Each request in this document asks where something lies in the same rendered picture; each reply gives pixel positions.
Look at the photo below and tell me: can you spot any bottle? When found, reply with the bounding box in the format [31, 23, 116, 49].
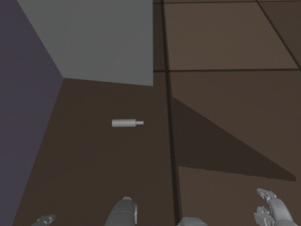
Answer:
[112, 119, 143, 127]

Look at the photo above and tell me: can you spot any left robot hand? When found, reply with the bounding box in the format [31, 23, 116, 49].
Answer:
[32, 214, 55, 226]

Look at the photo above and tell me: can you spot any right robot hand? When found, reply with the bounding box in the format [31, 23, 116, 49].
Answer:
[254, 188, 293, 226]

